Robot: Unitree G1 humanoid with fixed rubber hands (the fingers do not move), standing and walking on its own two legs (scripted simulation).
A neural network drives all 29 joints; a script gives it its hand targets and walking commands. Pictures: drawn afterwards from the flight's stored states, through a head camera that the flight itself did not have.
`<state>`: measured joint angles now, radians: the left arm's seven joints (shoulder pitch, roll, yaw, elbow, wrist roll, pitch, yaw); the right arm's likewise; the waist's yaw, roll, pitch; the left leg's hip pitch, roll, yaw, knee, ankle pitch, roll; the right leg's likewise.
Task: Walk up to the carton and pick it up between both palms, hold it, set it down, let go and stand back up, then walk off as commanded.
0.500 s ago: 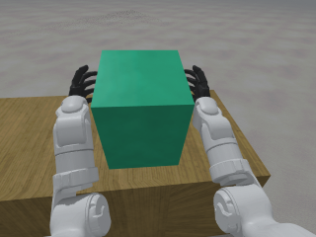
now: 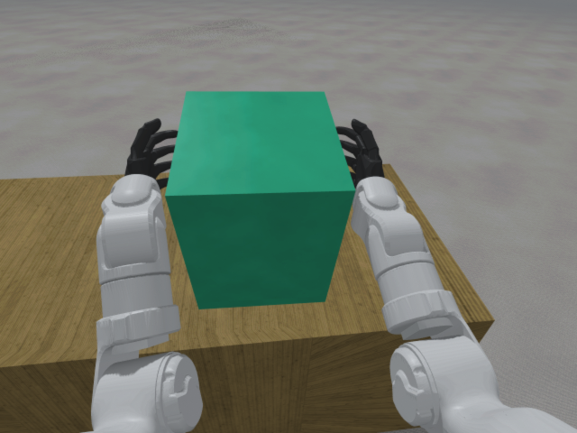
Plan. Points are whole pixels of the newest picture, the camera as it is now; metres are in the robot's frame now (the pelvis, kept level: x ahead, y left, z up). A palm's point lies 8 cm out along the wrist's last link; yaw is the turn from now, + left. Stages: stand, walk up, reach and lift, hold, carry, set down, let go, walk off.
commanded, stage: hold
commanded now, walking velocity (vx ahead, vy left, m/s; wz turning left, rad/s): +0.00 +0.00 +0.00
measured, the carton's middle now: (260, 203) +0.40 +0.02 +0.16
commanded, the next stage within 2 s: set down in 0.72 s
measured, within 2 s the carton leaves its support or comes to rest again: neither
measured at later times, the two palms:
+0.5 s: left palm (145, 181) +0.36 +0.16 +0.23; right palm (367, 178) +0.36 -0.13 +0.22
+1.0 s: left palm (146, 177) +0.36 +0.16 +0.23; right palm (370, 169) +0.37 -0.13 +0.23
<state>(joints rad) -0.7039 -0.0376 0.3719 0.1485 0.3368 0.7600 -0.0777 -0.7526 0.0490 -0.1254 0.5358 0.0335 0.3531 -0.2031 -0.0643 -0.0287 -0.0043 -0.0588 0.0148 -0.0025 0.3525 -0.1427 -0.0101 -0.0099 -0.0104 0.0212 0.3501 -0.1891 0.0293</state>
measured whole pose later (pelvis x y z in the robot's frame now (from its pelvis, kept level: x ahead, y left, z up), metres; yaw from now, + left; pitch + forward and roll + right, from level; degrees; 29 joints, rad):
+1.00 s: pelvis +0.00 +0.00 +0.00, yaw +0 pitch -9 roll +0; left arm -0.70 -0.04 0.42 0.22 0.34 0.58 -0.12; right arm -0.76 0.05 -0.13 0.55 0.04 0.22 -0.21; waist -0.06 -0.03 0.00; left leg -0.06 0.01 0.00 0.35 -0.14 -0.01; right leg -0.01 -0.01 0.02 0.35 -0.19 0.03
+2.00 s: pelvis +0.03 +0.00 +0.00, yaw +0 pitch -8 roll +0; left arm -0.63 -0.01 0.44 0.55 0.34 0.20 -0.15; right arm -0.65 0.09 -0.14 0.71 0.00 -0.11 -0.23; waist -0.05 -0.08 0.07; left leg -0.01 0.01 0.01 0.30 -0.16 -0.01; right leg 0.03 -0.02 0.02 0.31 -0.21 0.03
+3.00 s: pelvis +0.05 +0.00 +0.00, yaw +0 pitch -5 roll +0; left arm -0.70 0.06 0.49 0.89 0.34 0.01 -0.16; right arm -0.65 0.17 -0.28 0.84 -0.16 -0.19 -0.24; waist -0.05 -0.08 0.08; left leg -0.02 0.01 0.01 0.30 -0.19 -0.01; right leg 0.03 -0.02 0.02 0.30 -0.24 0.03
